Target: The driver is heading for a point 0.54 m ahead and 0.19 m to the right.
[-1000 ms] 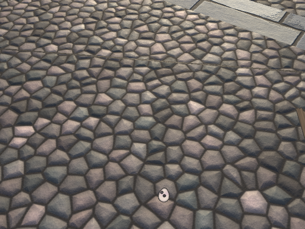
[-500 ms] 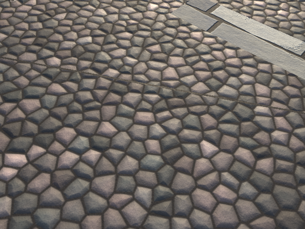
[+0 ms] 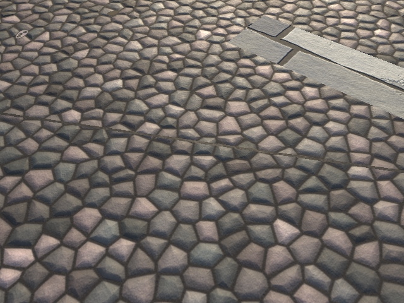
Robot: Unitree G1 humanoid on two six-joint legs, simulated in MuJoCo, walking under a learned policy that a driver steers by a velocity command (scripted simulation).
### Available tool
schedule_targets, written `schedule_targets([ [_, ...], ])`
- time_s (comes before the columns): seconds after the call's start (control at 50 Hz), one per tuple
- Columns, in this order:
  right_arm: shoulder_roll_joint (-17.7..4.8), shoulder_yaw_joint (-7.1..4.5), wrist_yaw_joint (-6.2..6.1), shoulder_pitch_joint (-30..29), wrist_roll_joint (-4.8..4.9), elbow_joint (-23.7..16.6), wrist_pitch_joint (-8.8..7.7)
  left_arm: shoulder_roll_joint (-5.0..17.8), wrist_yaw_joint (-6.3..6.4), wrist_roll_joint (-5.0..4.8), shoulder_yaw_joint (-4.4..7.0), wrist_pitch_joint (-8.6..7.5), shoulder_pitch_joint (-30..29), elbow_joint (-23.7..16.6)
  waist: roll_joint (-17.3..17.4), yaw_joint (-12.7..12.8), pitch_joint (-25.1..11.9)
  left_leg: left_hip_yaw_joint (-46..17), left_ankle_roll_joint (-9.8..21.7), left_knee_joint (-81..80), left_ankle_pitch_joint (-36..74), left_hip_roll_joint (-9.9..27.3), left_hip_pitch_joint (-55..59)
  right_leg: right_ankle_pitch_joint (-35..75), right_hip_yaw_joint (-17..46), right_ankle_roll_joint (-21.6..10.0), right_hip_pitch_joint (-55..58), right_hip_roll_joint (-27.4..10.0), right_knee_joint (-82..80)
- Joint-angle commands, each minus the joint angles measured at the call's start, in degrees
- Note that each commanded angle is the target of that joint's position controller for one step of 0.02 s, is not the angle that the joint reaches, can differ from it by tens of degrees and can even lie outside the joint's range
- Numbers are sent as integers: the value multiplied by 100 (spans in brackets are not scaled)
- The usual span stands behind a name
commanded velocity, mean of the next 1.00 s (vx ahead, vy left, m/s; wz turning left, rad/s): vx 0.03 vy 0.00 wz -0.07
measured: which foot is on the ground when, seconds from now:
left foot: up 0.00-0.00, down 0.02-1.00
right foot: down 0.00-0.86, up 0.88-1.00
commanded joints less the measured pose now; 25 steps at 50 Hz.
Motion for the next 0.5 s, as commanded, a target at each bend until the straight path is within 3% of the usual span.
schedule_targets([
  [0.02, -374, -10, -26, 666, -96, 116, -5, 752, -25, -54, 164, 29, 4, -138, -471, -89, -40, -283, 44, -987, 743, 305, 624, -1725, 1259, 30, -534, -1014, -1126],
  [0.04, -507, -23, -16, 555, -60, 121, -31, 682, -47, -85, 180, 72, 82, -121, -171, 55, 288, -424, 123, -1026, 179, 360, -65, -1628, 1081, 131, -376, -779, -1172],
  [0.06, -431, -6, -5, 524, -20, 164, -68, 621, -60, -63, 170, 87, 104, -57, 60, 66, 396, -487, 143, -1196, -47, 380, -490, -1215, 980, 150, 57, -722, -984],
  [0.1, -360, 15, -19, 463, 19, 197, -158, 515, -65, -13, 155, 63, 293, 82, 233, 159, 235, -541, 135, -1423, 160, 433, -603, -449, 900, 120, 608, -706, -651],
  [0.16, -347, 26, -45, 503, 34, 220, -232, 521, -68, 0, 151, 9, 350, 216, 66, 162, 59, -539, 174, -1452, 537, 455, -346, -4, 876, 103, 737, -730, -562],
  [0.24, -296, 38, -50, 640, 29, 284, -227, 451, -52, -14, 118, 12, 362, 356, -40, 117, 113, -511, 217, -1459, 654, 452, -215, 63, 846, 152, 662, -725, -579],
  [0.5, -168, 70, -67, 866, 35, 384, -238, 334, 5, -13, 53, 22, 603, 693, -106, 78, 153, -443, 268, -1420, 1077, 444, 2, 366, 833, 211, 632, -755, -496],
])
